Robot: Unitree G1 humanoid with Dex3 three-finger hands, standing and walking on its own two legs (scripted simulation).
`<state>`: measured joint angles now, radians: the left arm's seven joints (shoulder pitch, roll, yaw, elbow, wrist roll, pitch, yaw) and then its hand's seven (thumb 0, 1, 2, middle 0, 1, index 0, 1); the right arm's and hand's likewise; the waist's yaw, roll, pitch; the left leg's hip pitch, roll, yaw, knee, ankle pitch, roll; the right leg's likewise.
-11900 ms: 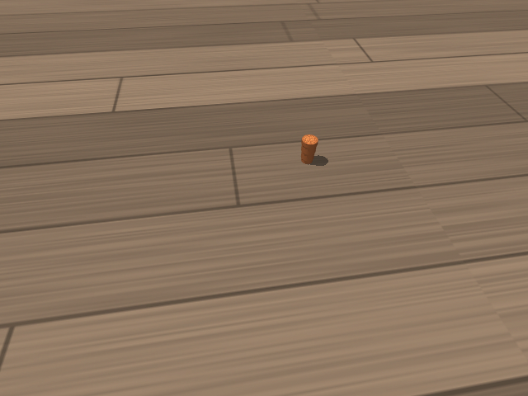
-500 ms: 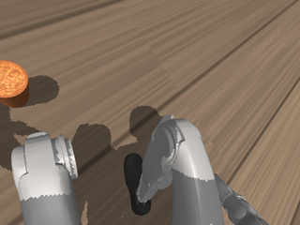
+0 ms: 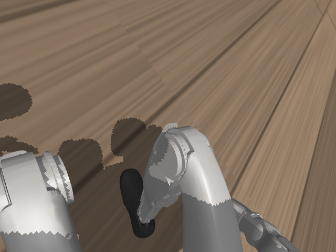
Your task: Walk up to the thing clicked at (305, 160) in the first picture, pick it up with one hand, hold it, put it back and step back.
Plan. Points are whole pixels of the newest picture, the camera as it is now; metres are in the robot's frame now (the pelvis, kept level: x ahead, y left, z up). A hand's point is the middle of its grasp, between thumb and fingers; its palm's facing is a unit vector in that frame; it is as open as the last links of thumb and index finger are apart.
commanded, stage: rest palm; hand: left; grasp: from the side
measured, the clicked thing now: out of the picture +0.46 +0.27 -0.21
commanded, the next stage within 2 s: close in 0.08 s
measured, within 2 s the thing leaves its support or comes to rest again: leaves its support in 1.34 s
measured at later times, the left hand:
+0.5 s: hand out of the picture +0.43 +0.26 -0.18, palm faces +0.29 -0.96 +0.00, open 13.8 cm
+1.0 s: hand out of the picture +0.44 +0.27 -0.19, palm faces +0.31 -0.95 -0.02, open 11.0 cm
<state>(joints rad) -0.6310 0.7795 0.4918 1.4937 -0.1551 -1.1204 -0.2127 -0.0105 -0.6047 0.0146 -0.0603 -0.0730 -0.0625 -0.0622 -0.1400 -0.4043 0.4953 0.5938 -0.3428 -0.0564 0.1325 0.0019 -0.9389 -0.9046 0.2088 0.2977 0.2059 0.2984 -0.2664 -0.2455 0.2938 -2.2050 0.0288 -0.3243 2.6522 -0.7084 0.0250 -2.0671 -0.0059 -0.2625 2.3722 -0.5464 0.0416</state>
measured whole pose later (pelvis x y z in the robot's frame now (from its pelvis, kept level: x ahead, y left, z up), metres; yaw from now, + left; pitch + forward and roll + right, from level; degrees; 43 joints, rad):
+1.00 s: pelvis +0.00 +0.00 +0.00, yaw -2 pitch +12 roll -19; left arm -0.70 0.89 0.44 1.54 -0.08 -1.17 0.00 0.02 -0.19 0.68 -0.62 -0.77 -0.59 -0.80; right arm -0.20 -0.39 0.56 0.56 -0.39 0.01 0.15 0.00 -0.89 -0.90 0.21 0.30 0.20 0.30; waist -0.28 -0.29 0.35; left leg -2.20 0.03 -0.38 2.67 -0.73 0.01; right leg -2.05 0.02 -0.30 2.35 -0.54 0.05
